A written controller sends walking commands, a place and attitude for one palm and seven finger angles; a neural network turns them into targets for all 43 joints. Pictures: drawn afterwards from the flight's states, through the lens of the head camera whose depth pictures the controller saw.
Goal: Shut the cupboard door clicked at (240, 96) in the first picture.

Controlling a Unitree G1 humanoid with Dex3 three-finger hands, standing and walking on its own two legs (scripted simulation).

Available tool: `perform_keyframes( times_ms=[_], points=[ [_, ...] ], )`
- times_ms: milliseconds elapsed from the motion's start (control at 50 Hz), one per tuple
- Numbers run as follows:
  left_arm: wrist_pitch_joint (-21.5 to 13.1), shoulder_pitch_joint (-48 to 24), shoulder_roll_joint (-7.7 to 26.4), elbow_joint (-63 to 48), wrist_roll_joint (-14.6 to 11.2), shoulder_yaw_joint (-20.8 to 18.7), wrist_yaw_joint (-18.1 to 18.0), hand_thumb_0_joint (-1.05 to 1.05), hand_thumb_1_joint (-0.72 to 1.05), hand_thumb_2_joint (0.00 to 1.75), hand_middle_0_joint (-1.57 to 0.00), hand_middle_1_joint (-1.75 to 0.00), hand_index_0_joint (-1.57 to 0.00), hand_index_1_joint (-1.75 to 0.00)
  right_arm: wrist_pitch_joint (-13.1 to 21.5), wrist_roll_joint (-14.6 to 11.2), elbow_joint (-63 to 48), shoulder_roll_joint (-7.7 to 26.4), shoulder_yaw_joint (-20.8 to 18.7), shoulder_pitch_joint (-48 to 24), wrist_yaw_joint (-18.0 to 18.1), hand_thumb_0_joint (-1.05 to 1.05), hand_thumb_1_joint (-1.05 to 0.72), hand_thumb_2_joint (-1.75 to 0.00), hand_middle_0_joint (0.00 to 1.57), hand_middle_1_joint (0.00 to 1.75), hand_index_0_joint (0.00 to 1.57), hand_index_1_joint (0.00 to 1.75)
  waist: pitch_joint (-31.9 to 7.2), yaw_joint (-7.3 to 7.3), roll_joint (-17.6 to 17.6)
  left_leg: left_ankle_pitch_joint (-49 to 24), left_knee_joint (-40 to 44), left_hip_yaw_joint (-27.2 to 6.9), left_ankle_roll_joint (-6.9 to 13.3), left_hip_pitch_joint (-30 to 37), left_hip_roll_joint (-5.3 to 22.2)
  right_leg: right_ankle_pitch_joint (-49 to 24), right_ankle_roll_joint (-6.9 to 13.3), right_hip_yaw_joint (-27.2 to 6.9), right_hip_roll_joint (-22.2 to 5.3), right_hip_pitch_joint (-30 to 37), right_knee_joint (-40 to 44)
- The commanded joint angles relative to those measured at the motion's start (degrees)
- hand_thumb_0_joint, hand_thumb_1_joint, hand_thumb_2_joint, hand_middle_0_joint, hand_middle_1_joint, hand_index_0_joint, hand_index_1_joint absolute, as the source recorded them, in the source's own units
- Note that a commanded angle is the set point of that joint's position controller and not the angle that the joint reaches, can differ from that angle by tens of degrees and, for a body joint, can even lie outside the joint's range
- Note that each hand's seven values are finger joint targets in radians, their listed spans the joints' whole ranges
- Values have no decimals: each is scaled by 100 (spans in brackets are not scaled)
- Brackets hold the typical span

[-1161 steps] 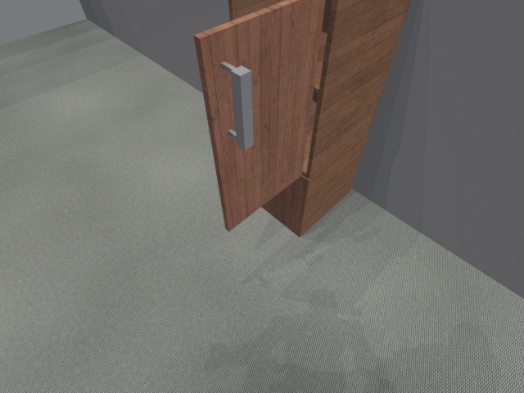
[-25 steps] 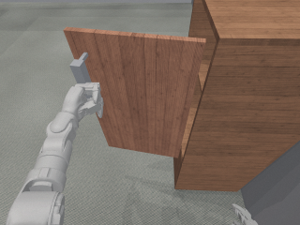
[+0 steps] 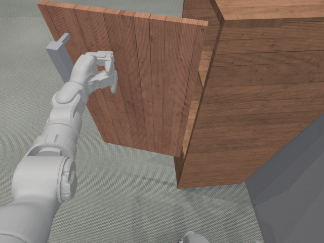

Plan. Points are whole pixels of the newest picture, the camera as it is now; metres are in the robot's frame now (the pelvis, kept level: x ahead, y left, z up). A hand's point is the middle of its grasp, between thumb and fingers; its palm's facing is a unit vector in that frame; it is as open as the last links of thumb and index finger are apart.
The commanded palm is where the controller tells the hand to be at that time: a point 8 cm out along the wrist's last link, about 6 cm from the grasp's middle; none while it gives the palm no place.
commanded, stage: push the door shut along its arc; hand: left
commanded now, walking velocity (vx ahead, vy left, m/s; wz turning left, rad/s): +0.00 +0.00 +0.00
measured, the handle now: (74, 71) +0.52 +0.18 +0.12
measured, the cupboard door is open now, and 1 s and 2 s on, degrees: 73 52 52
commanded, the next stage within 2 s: pull the fist back off the door in 0.62 s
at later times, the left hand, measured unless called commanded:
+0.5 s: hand (116, 70) +0.51 +0.07 +0.13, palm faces -0.44 -0.90 -0.04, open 2.8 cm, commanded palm +0.53 +0.11 +0.13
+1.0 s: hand (133, 61) +0.55 +0.03 +0.13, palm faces +0.02 -1.00 -0.03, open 2.9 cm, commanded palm +0.51 +0.08 +0.13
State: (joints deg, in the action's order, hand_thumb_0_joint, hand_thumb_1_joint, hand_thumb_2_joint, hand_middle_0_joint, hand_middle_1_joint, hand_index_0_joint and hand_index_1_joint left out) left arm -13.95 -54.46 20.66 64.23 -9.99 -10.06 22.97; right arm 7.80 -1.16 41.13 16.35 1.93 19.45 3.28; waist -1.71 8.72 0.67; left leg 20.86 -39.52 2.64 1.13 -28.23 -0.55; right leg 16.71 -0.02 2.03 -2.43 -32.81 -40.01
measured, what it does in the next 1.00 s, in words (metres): stands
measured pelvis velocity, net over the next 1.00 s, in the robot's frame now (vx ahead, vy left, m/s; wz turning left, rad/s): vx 0.01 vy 0.00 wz -0.01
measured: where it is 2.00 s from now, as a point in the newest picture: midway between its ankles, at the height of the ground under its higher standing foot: outside the picture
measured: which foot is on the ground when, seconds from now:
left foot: down 0.00-1.00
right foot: down 0.00-1.00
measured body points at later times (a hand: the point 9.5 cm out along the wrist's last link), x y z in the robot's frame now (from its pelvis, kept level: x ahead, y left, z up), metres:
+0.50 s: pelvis +0.00 +0.00 -0.01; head +0.10 +0.00 +0.43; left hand +0.52 +0.12 +0.14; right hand +0.00 -0.28 -0.12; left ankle -0.02 +0.11 -0.72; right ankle +0.03 -0.12 -0.72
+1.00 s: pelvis +0.01 +0.00 -0.02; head +0.11 +0.00 +0.42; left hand +0.54 +0.08 +0.13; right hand -0.02 -0.24 -0.14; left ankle -0.02 +0.11 -0.72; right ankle +0.03 -0.12 -0.72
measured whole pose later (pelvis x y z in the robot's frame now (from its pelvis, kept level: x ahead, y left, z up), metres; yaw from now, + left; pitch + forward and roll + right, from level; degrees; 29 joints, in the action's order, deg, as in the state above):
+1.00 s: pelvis +0.01 +0.00 -0.02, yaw -1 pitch +19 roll -1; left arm -18.1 -64.7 11.6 67.5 2.1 -13.8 -12.3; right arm 5.7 4.2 40.8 13.6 0.1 25.4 -4.8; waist -6.0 11.1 2.6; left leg 23.8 -46.7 2.5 1.2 -41.6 0.7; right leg 17.9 -0.3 2.1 -1.3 -45.1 -44.3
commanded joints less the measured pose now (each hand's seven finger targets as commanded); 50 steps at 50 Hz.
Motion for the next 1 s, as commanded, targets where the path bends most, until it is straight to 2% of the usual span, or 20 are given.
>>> perform_keyframes(
  times_ms=[0,80,100,160,260,360,400,440,520,580,620,700,720,760,800,860,900,920,940,980],
  points=[
    [-316,-2712,1580,-910,21,-669,-50,0,90,90,-130,-150,-130,-150,89,24,-557,949,-368,637,19,0,-90,-90,20,30,20,30,-2324,-9,-109,-1598,352,-306,57,618,13,-1657,173,-76,197,1062,231],
    [-296,-2734,1411,-928,55,-497,112,0,90,90,-130,-150,-130,-150,-6,26,-643,935,-416,753,1,0,-90,-90,20,30,20,30,-2399,68,-176,-1677,284,-246,84,582,20,-1845,137,-80,244,1097,265],
    [-281,-2968,1353,-952,54,-402,154,0,90,90,-130,-150,-130,-150,-26,17,-617,949,-432,808,13,0,-90,-90,20,30,20,30,-2339,184,-260,-1577,270,-238,96,588,34,-1772,121,-75,257,981,298],
    [-254,-3282,1119,-1028,43,-155,243,0,90,90,-130,-150,-130,-150,-59,28,-552,931,-458,907,40,0,-90,-90,20,30,20,30,-2363,283,76,-1675,203,-248,110,847,47,-1714,132,-39,281,693,316],
    [-120,-3895,1178,-674,22,-81,308,0,90,90,-130,-150,-130,-150,-67,45,-333,998,-434,1093,98,0,-90,-90,20,30,20,30,-2120,540,-48,-1219,154,-288,149,609,29,-1312,119,-36,316,394,409],
    [-108,-4367,710,-743,-16,274,401,0,90,90,-130,-150,-130,-150,15,87,-210,991,-449,1155,87,0,-90,-90,20,30,20,30,-2475,647,487,-1583,-11,-419,119,1178,23,-1324,185,65,335,-121,268],
    [-98,-4502,672,-748,-12,303,420,0,90,90,-130,-150,-130,-150,35,114,-185,1012,-452,1154,69,0,-90,-90,20,30,20,30,-2635,671,425,-1607,-57,-475,103,1248,23,-1299,179,77,354,-212,240],
    [-69,-4620,641,-584,-15,324,426,0,90,90,-130,-150,-130,-150,45,116,-143,1030,-442,1150,80,0,-90,-90,20,30,20,30,-2473,743,214,-1386,-72,-473,121,1060,23,-1139,174,79,354,-304,244],
    [-34,-4830,599,-514,-36,322,416,0,90,90,-130,-150,-130,-150,60,134,-82,1054,-441,1191,90,0,-90,-90,20,30,20,30,-2517,781,200,-1406,-125,-489,130,1060,16,-1105,183,105,369,-432,194],
    [-26,-5022,533,-497,-23,383,421,0,90,90,-130,-150,-130,-150,67,142,-47,1075,-416,1182,93,0,-90,-90,20,30,20,30,-2538,798,421,-1505,-182,-515,110,1173,5,-1084,206,139,383,-630,113],
    [-3,-5023,656,-371,-16,285,427,0,90,90,-130,-150,-130,-150,68,146,-33,1082,-426,1221,97,0,-90,-90,20,30,20,30,-2490,827,214,-1381,-221,-510,129,984,15,-1029,203,125,377,-607,109],
    [34,-5191,347,-302,-4,476,439,0,90,90,-130,-150,-130,-150,64,156,16,1079,-433,1260,91,0,-90,-90,20,30,20,30,-2538,901,398,-1467,-286,-525,115,1148,26,-975,204,172,402,-935,29],
    [158,-5441,771,-295,-513,-941,-791,0,90,90,-130,-150,-130,-150,108,66,-135,879,-341,1260,50,0,-90,-90,20,30,20,30,-2510,587,566,-1351,-239,-681,-37,448,97,-986,130,76,342,-513,132],
    [214,-4801,245,-99,-247,-605,-1741,0,90,90,-130,-150,-130,-150,138,122,-188,792,-353,1392,-179,0,-90,-90,20,30,20,30,-2652,553,329,-1333,-71,-748,-93,432,130,-954,72,180,366,-314,86],
    [51,-4788,147,-337,-47,-769,-2475,0,90,90,-130,-150,-130,-150,100,271,-196,806,-425,1486,-360,0,-90,-90,20,30,20,30,-2878,570,-52,-1731,-191,-650,-82,371,124,-1295,9,195,357,-164,50],
    [-592,-4598,23,-1121,703,-678,-3583,0,90,90,-130,-150,-130,-150,74,509,-282,709,-473,1515,-659,0,-90,-90,20,30,20,30,-3527,297,503,-2576,-483,-539,-160,696,68,-1778,28,210,370,-147,-197],
    [-887,-4174,93,-1188,1256,-466,-3788,0,90,90,-130,-150,-130,-150,-32,572,-251,708,-523,1592,-811,0,-90,-90,20,30,20,30,-3680,225,605,-2956,-514,-503,-195,917,120,-1884,56,190,366,-188,-284],
    [-930,-4039,61,-1093,1427,-339,-3777,0,90,90,-130,-150,-130,-150,-103,557,-263,712,-548,1601,-838,0,-90,-90,20,30,20,30,-3599,250,427,-2851,-498,-458,-159,872,129,-1896,67,157,368,-117,-268],
    [-912,-4027,-67,-957,1507,-149,-3703,0,90,90,-130,-150,-130,-150,-160,538,-289,719,-562,1583,-851,0,-90,-90,20,30,20,30,-3415,317,346,-2562,-425,-384,-111,751,111,-1868,69,120,361,-32,-174],
    [-754,-3924,177,-666,1482,-260,-3475,0,90,90,-130,-150,-130,-150,-316,435,-346,779,-573,1586,-788,0,-90,-90,20,30,20,30,-3200,297,173,-2135,-227,-357,-79,590,105,-1783,87,66,364,249,-49]
  ],
)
